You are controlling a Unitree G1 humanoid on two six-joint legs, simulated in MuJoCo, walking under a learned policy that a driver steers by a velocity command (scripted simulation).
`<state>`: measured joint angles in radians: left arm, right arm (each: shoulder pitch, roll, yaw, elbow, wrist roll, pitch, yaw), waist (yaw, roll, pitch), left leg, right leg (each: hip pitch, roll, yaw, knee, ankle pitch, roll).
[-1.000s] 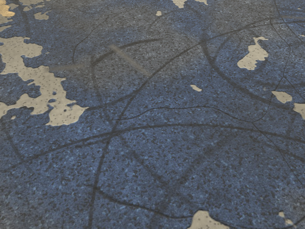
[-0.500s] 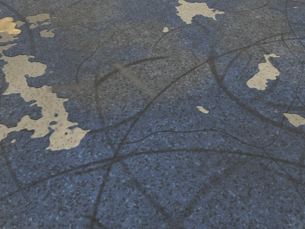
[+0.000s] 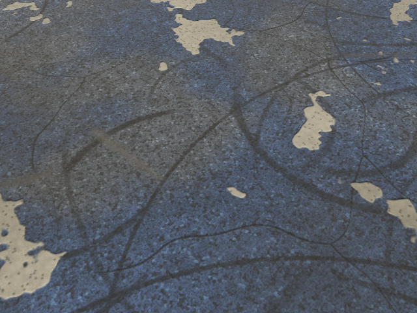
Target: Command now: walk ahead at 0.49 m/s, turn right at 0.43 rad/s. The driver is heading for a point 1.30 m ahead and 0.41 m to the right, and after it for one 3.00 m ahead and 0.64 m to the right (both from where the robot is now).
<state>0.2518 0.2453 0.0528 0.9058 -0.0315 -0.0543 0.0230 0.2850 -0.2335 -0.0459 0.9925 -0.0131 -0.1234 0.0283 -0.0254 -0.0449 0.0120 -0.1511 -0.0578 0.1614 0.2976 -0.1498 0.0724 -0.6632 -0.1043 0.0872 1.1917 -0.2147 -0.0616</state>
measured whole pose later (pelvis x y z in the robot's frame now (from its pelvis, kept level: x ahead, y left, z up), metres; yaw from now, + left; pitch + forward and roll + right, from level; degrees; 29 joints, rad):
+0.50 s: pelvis +0.27 -0.10 +0.00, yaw -16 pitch +2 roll +0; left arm 0.27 0.25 0.07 0.76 -0.01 -0.07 -0.03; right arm 0.15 -0.29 -0.05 0.83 0.01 -0.12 0.00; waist 0.01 0.02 0.04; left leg -0.54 0.10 -0.05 1.19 -0.31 0.01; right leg -0.31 0.09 0.00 0.44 -0.16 -0.10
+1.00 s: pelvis +0.56 -0.14 +0.00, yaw -32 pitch +2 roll +1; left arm 0.28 0.28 0.06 0.72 -0.02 -0.05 0.01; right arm 0.24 -0.26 -0.06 0.80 -0.01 -0.12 0.02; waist -0.02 -0.04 0.00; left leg -0.29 -0.04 0.04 0.42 -0.17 0.04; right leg -0.51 -0.01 0.09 1.18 -0.35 -0.04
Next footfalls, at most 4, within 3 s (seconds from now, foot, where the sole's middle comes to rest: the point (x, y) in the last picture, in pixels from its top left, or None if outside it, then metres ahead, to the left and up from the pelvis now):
0.32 right None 0.33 -0.18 -0.78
0.82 left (239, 268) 0.67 -0.09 -0.78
1.34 right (338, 244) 0.75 -0.45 -0.78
1.92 left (298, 165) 1.13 -0.38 -0.78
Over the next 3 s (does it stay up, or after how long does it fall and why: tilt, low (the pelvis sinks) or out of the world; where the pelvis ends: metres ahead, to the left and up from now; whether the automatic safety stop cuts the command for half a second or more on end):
stays up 1.52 -0.43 -0.02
